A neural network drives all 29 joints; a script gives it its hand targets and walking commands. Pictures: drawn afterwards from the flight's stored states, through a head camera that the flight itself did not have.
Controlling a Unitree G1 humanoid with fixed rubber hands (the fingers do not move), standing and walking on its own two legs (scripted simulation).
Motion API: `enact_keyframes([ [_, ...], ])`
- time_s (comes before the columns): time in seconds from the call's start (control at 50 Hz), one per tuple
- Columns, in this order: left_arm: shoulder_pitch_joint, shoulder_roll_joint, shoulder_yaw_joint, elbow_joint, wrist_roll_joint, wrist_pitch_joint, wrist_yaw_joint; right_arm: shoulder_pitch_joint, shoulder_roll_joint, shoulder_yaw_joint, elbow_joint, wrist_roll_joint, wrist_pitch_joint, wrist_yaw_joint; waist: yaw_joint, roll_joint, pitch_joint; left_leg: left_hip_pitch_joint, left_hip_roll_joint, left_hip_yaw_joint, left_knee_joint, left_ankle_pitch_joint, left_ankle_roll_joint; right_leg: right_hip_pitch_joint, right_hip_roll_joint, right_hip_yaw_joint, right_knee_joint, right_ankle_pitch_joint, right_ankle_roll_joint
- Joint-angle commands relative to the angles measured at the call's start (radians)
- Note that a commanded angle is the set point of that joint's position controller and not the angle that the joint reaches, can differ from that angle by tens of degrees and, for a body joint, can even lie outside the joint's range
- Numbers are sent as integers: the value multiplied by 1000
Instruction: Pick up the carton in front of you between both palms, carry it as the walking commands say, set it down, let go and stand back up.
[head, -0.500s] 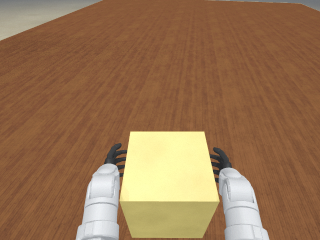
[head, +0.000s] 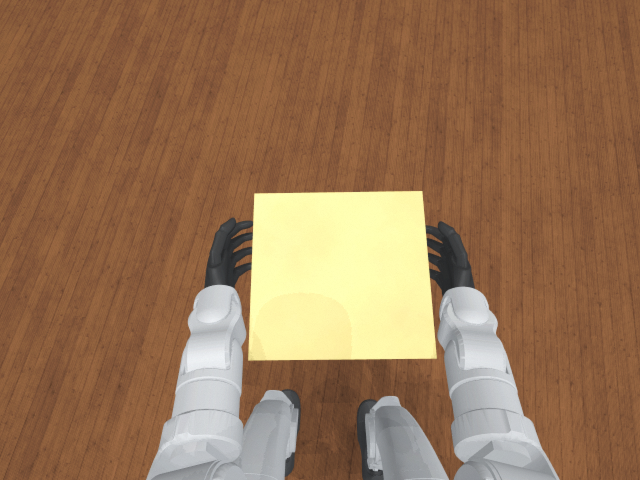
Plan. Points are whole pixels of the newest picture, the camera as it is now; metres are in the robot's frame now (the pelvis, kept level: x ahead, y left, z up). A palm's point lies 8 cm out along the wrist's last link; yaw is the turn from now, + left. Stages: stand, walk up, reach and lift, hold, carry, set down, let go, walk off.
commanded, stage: set down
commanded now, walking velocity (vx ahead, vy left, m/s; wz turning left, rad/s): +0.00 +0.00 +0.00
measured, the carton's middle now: (336, 286) +0.36 +0.00 -0.15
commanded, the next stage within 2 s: none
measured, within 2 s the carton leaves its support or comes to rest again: neither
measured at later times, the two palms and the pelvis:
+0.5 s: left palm (247, 271) +0.40 +0.15 -0.21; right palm (426, 272) +0.41 -0.15 -0.22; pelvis -0.04 +0.00 -0.14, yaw +0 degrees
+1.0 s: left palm (265, 278) +0.43 +0.14 -0.37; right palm (408, 272) +0.45 -0.16 -0.38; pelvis -0.06 +0.00 -0.26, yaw +0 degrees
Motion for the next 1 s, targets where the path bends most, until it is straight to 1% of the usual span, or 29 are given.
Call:
enact_keyframes([
  [0.0, -467, -768, -596, 7, -96, -57, -151, -498, 787, 564, -41, 103, -72, 136, -9, -14, -967, 291, -119, -27, 118, 461, -18, 308, 97, 61, 75, 560, 29],
  [0.06, -503, -767, -569, 37, -93, -30, -146, -560, 789, 571, -37, 112, -46, 132, 8, -19, -954, 179, -126, -11, 168, 313, -14, 191, 107, 52, 117, 391, 35],
  [0.1, -547, -781, -540, 70, -85, -3, -150, -605, 801, 556, -10, 111, -16, 140, 11, -21, -904, 98, -130, 0, 195, 188, -10, 103, 112, 45, 137, 247, 34],
  [0.14, -600, -798, -509, 101, -75, 28, -156, -654, 814, 528, 20, 103, 17, 151, 12, -24, -862, 30, -133, 9, 223, 87, -7, 23, 116, 37, 158, 131, 30],
  [0.18, -649, -817, -478, 129, -68, 57, -164, -700, 825, 495, 49, 95, 46, 160, 12, -24, -843, -27, -136, 17, 254, 24, -5, -44, 119, 28, 185, 56, 25],
  [0.22, -695, -832, -450, 154, -64, 81, -171, -743, 832, 466, 77, 88, 68, 169, 9, -22, -847, -75, -138, 21, 289, -6, -4, -101, 121, 22, 219, 20, 21],
  [0.3, -774, -854, -414, 187, -62, 107, -172, -818, 831, 424, 119, 81, 89, 180, 0, -14, -891, -157, -144, 26, 366, -6, -9, -200, 126, 11, 299, 12, 16],
  [0.38, -834, -860, -405, 200, -72, 113, -163, -881, 813, 409, 138, 85, 91, 184, -7, -2, -956, -225, -150, 31, 443, 16, -17, -287, 131, -1, 383, 31, 15],
  [0.5, -910, -857, -426, 186, -106, 112, -137, -959, 789, 424, 138, 116, 89, 185, -13, 0, -1059, -299, -159, 41, 551, 40, -27, -383, 139, -22, 501, 54, 18],
  [0.64, -994, -831, -456, 157, -143, 113, -114, -1045, 759, 454, 127, 164, 92, 187, -9, -4, -1133, -372, -164, 54, 666, 61, -35, -477, 143, -37, 616, 72, 25],
  [0.78, -1079, -796, -452, 157, -160, 114, -102, -1118, 716, 448, 149, 182, 96, 188, -11, -8, -1140, -454, -162, 67, 765, 53, -39, -575, 139, -46, 711, 63, 26],
  [0.98, -1202, -727, -421, 178, -174, 106, -103, -1225, 650, 437, 200, 200, 92, 194, -9, -14, -1117, -569, -150, 86, 896, 40, -38, -678, 124, -50, 832, 52, 25],
])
